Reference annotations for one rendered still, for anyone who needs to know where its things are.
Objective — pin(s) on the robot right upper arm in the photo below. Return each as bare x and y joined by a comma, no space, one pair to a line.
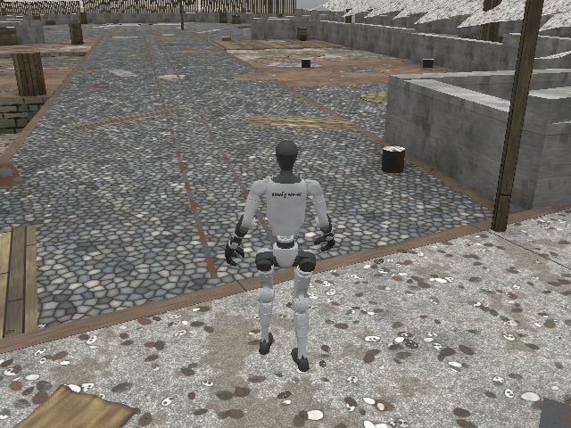
318,200

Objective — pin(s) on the left robot forearm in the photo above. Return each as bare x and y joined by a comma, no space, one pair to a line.
238,235

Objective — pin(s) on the robot head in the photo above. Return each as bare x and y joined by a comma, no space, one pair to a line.
286,153

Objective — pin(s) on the robot left upper arm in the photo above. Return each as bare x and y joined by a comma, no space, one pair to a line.
252,202

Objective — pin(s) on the right robot hand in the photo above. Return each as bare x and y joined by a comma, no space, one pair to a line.
329,245

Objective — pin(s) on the robot right thigh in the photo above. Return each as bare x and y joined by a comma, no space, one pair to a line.
302,277

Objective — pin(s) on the right robot forearm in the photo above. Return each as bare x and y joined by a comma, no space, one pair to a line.
327,231

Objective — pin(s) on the left robot hand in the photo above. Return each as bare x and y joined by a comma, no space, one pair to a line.
231,253

